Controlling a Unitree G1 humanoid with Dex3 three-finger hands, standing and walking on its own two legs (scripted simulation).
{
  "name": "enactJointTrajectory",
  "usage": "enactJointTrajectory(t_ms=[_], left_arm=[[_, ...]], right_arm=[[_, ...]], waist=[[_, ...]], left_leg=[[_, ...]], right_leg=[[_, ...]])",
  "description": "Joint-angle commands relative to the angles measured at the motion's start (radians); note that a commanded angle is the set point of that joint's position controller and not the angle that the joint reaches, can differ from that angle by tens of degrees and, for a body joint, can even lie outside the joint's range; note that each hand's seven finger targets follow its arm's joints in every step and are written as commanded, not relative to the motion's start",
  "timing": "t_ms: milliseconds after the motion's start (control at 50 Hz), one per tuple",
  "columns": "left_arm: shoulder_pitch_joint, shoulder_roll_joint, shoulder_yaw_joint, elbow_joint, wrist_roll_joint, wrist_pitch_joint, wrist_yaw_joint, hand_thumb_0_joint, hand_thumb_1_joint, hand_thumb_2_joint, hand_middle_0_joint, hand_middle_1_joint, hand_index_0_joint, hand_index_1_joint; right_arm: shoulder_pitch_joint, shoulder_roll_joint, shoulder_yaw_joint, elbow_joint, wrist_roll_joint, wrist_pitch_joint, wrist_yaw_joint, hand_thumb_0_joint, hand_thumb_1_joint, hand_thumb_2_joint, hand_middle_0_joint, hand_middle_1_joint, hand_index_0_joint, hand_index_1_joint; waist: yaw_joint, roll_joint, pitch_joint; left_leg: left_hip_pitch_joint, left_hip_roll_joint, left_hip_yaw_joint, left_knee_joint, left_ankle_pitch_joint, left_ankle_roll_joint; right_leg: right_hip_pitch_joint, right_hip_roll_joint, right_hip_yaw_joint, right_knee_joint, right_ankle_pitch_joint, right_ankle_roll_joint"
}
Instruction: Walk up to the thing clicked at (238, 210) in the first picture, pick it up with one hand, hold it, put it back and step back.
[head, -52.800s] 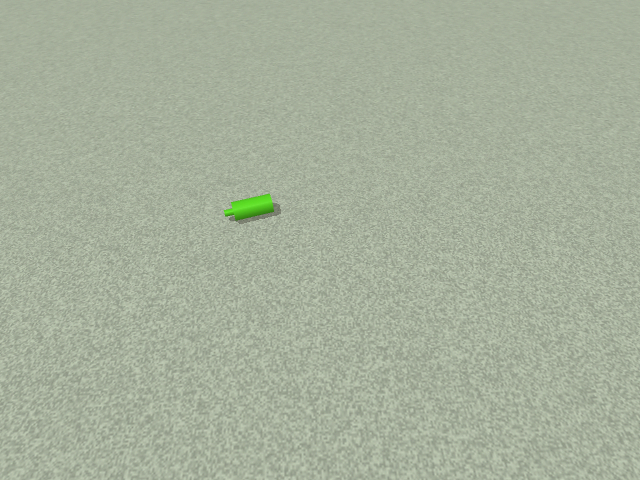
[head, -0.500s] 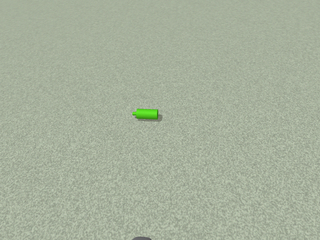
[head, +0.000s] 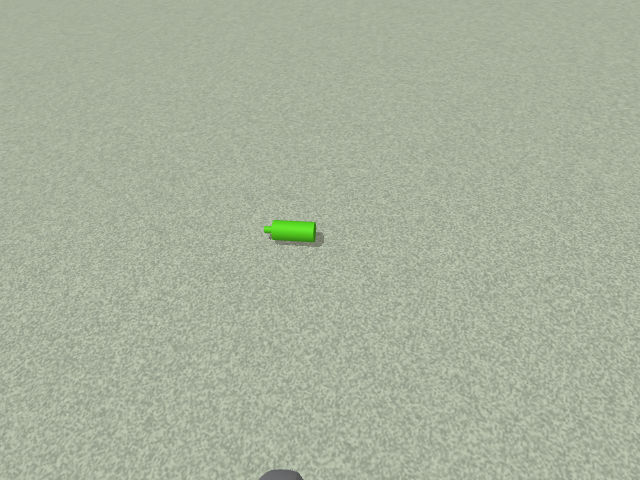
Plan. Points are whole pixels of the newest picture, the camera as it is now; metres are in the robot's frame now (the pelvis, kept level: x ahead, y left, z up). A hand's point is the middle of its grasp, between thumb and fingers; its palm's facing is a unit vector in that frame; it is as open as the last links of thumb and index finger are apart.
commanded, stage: step back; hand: left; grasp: from above
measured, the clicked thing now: (289, 230) +1.13 +0.21 -0.72
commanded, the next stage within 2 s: stand in 0.40 s
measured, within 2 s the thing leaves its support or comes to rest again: neither
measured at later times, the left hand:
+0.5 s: hand out of the picture +0.11 +0.28 -0.15, palm faces -0.04 -0.93 -0.36, open 7.3 cm
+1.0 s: hand out of the picture +0.14 +0.27 -0.14, palm faces -0.07 -0.94 -0.33, open 7.3 cm
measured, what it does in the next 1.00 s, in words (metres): steps on the spot: left foot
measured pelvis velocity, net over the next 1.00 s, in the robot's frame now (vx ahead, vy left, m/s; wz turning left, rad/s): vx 0.04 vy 0.02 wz -0.03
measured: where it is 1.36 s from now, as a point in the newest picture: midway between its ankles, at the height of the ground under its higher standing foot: outside the picture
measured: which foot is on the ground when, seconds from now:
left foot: up 0.00-0.12, down 0.14-1.00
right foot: down 0.00-1.00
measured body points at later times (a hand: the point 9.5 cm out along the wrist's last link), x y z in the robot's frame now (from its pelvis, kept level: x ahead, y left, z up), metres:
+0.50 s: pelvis +0.04 +0.02 +0.01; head +0.05 +0.02 +0.46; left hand +0.11 +0.33 -0.12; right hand +0.16 -0.27 -0.12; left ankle +0.08 +0.15 -0.73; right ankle +0.01 -0.10 -0.73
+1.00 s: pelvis +0.04 +0.02 +0.02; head +0.05 +0.03 +0.47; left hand +0.14 +0.32 -0.12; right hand +0.09 -0.28 -0.12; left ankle +0.08 +0.15 -0.73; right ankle +0.01 -0.10 -0.73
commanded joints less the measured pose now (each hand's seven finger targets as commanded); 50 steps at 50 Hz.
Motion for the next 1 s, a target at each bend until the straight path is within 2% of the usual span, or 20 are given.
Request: enactJointTrajectory(t_ms=[0,40,60,100,120,140,160,180,200,240,280,320,360,380,480,600,640,760,840,980], left_arm=[[-0.039,0.273,0.059,-0.067,-0.007,-0.026,0.024,0.000,0.900,0.900,-0.200,-0.300,-0.200,-0.300],[-0.052,0.273,0.047,-0.067,-0.016,-0.015,0.028,0.000,0.900,0.900,-0.200,-0.300,-0.200,-0.300],[-0.057,0.274,0.042,-0.070,-0.020,-0.009,0.031,0.000,0.900,0.900,-0.200,-0.300,-0.200,-0.300],[-0.083,0.261,0.034,-0.083,-0.026,0.004,0.032,0.000,0.900,0.900,-0.200,-0.300,-0.200,-0.300],[-0.057,0.233,0.021,-0.084,-0.028,0.010,0.032,0.000,0.900,0.900,-0.200,-0.300,-0.200,-0.300],[-0.044,0.208,0.015,-0.079,-0.038,0.020,0.031,0.000,0.900,0.900,-0.200,-0.300,-0.200,-0.300],[-0.033,0.221,0.021,-0.054,-0.045,0.031,0.036,0.000,0.900,0.900,-0.200,-0.300,-0.200,-0.300],[-0.045,0.216,0.018,-0.038,-0.036,0.033,0.036,0.000,0.900,0.900,-0.200,-0.300,-0.200,-0.300],[-0.037,0.209,0.017,-0.021,-0.031,0.034,0.034,0.000,0.900,0.900,-0.200,-0.300,-0.200,-0.300],[0.001,0.220,0.014,0.012,-0.023,0.025,0.032,0.000,0.900,0.900,-0.200,-0.300,-0.200,-0.300],[-0.021,0.247,0.022,0.026,-0.017,0.017,0.027,0.000,0.900,0.900,-0.200,-0.300,-0.200,-0.300],[-0.068,0.258,0.022,0.024,-0.017,0.010,0.026,0.000,0.900,0.900,-0.200,-0.300,-0.200,-0.300],[-0.087,0.256,0.017,0.033,-0.019,0.004,0.028,0.000,0.900,0.900,-0.200,-0.300,-0.200,-0.300],[-0.097,0.212,-0.010,0.054,-0.024,0.002,0.021,0.000,0.900,0.900,-0.200,-0.300,-0.200,-0.300],[-0.143,0.221,-0.020,0.079,-0.028,0.004,0.018,0.000,0.900,0.900,-0.200,-0.300,-0.200,-0.300],[-0.147,0.223,-0.018,0.107,-0.027,0.004,0.018,0.000,0.900,0.900,-0.200,-0.300,-0.200,-0.300],[-0.148,0.219,-0.019,0.108,-0.026,0.003,0.018,0.000,0.900,0.900,-0.200,-0.300,-0.200,-0.300],[-0.165,0.221,-0.017,0.115,-0.024,0.006,0.019,0.000,0.900,0.900,-0.200,-0.300,-0.200,-0.300],[-0.159,0.215,-0.018,0.115,-0.024,0.005,0.018,0.000,0.900,0.900,-0.200,-0.300,-0.200,-0.300],[-0.166,0.217,-0.018,0.114,-0.024,0.012,0.017,0.000,0.900,0.900,-0.200,-0.300,-0.200,-0.300]], right_arm=[[0.004,-0.138,-0.030,-0.059,0.002,-0.022,-0.005,0.000,-0.900,-0.900,0.200,0.300,0.200,0.300],[-0.034,-0.125,-0.029,-0.062,0.003,-0.022,-0.008,0.000,-0.900,-0.900,0.200,0.300,0.200,0.300],[-0.038,-0.125,-0.028,-0.059,0.003,-0.021,-0.010,0.000,-0.900,-0.900,0.200,0.300,0.200,0.300],[-0.007,-0.136,-0.034,-0.038,0.002,-0.024,-0.016,0.000,-0.900,-0.900,0.200,0.300,0.200,0.300],[-0.021,-0.178,-0.045,-0.039,-0.001,-0.028,-0.021,0.000,-0.900,-0.900,0.200,0.300,0.200,0.300],[-0.074,-0.224,-0.048,-0.059,-0.003,-0.029,-0.023,0.000,-0.900,-0.900,0.200,0.300,0.200,0.300],[-0.111,-0.254,-0.047,-0.068,0.011,-0.027,-0.021,0.000,-0.900,-0.900,0.200,0.300,0.200,0.300],[-0.136,-0.245,-0.046,-0.060,0.006,-0.025,-0.019,0.000,-0.900,-0.900,0.200,0.300,0.200,0.300],[-0.155,-0.235,-0.038,-0.056,0.003,-0.021,-0.019,0.000,-0.900,-0.900,0.200,0.300,0.200,0.300],[-0.214,-0.211,-0.028,-0.058,0.005,-0.014,-0.019,0.000,-0.900,-0.900,0.200,0.300,0.200,0.300],[-0.221,-0.179,-0.017,-0.046,0.012,-0.012,-0.016,0.000,-0.900,-0.900,0.200,0.300,0.200,0.300],[-0.229,-0.166,-0.011,-0.027,0.014,-0.015,-0.015,0.000,-0.900,-0.900,0.200,0.300,0.200,0.300],[-0.239,-0.161,-0.009,-0.010,0.016,-0.017,-0.013,0.000,-0.900,-0.900,0.200,0.300,0.200,0.300],[-0.195,-0.158,0.000,0.005,0.026,-0.024,-0.006,0.000,-0.900,-0.900,0.200,0.300,0.200,0.300],[-0.234,-0.142,0.009,0.042,0.025,-0.030,-0.001,0.000,-0.900,-0.900,0.200,0.300,0.200,0.300],[-0.234,-0.150,0.009,0.071,0.022,-0.036,-0.002,0.000,-0.900,-0.900,0.200,0.300,0.200,0.300],[-0.246,-0.151,0.008,0.073,0.023,-0.037,-0.003,0.000,-0.900,-0.900,0.200,0.300,0.200,0.300],[-0.232,-0.149,0.011,0.090,0.021,-0.033,-0.002,0.000,-0.900,-0.900,0.200,0.300,0.200,0.300],[-0.222,-0.157,0.011,0.096,0.021,-0.037,-0.002,0.000,-0.900,-0.900,0.200,0.300,0.200,0.300],[-0.195,-0.165,0.012,0.106,0.020,-0.033,-0.005,0.000,-0.900,-0.900,0.200,0.300,0.200,0.300]], waist=[[0.006,-0.164,-0.033],[0.007,-0.194,-0.054],[-0.002,-0.190,-0.065],[-0.031,-0.145,-0.099],[-0.018,-0.045,-0.128],[-0.003,0.051,-0.142],[0.005,0.093,-0.161],[0.005,0.092,-0.150],[0.013,0.100,-0.136],[0.029,0.125,-0.110],[0.015,0.063,-0.108],[-0.004,0.013,-0.119],[-0.010,-0.009,-0.131],[-0.034,-0.005,-0.173],[-0.029,-0.053,-0.105],[-0.018,-0.040,-0.116],[-0.014,-0.044,-0.130],[-0.017,-0.036,-0.084],[-0.016,-0.024,-0.119],[-0.025,-0.020,-0.104]], left_leg=[[0.013,0.042,0.045,-0.146,0.039,-0.011],[0.074,0.034,0.113,-0.242,0.110,-0.004],[0.117,0.030,0.131,-0.293,0.177,0.002],[0.221,0.038,0.116,-0.430,0.399,0.025],[0.294,0.121,0.020,-0.416,0.548,0.053],[0.239,0.242,-0.136,-0.463,0.500,0.128],[0.160,0.315,-0.185,-0.484,0.446,0.207],[0.143,0.321,-0.193,-0.500,0.417,0.210],[0.117,0.306,-0.161,-0.513,0.350,0.191],[0.083,0.252,-0.101,-0.492,0.284,0.120],[0.093,0.189,-0.038,-0.463,0.226,0.066],[0.179,0.156,0.011,-0.428,0.312,0.043],[0.224,0.151,0.037,-0.414,0.401,0.042],[0.288,0.147,0.017,-0.449,0.430,0.041],[0.327,0.159,0.016,-0.525,0.441,0.023],[0.316,0.159,0.026,-0.580,0.433,0.011],[0.346,0.161,0.033,-0.573,0.487,0.009],[0.283,0.151,0.029,-0.616,0.362,0.001],[0.312,0.160,0.030,-0.607,0.428,0.003],[0.293,0.157,0.025,-0.626,0.349,0.002]], right_leg=[[0.021,-0.266,0.203,-0.157,0.407,-0.137],[0.026,-0.243,0.158,-0.086,0.599,-0.117],[0.011,-0.232,0.142,-0.048,0.627,-0.101],[-0.009,-0.192,0.125,0.037,0.539,-0.055],[-0.074,-0.148,0.110,0.081,0.417,-0.025],[-0.085,-0.057,0.082,0.136,0.149,0.013],[0.000,-0.024,0.048,0.171,-0.067,0.014],[0.013,-0.022,0.053,0.154,-0.148,0.007],[0.022,-0.025,0.061,0.124,-0.148,0.001],[0.047,-0.046,0.081,0.014,-0.020,-0.005],[0.044,-0.085,0.147,-0.054,0.060,-0.021],[0.000,-0.119,0.189,-0.099,0.167,-0.025],[0.006,-0.125,0.187,-0.116,0.260,-0.020],[0.034,-0.138,0.183,-0.152,0.252,-0.004],[0.026,-0.129,0.161,-0.232,0.216,0.015],[0.099,-0.136,0.147,-0.267,0.214,0.021],[0.105,-0.144,0.150,-0.270,0.278,0.022],[0.104,-0.140,0.146,-0.308,0.146,0.023],[0.119,-0.146,0.146,-0.302,0.206,0.022],[0.102,-0.139,0.142,-0.318,0.131,0.022]])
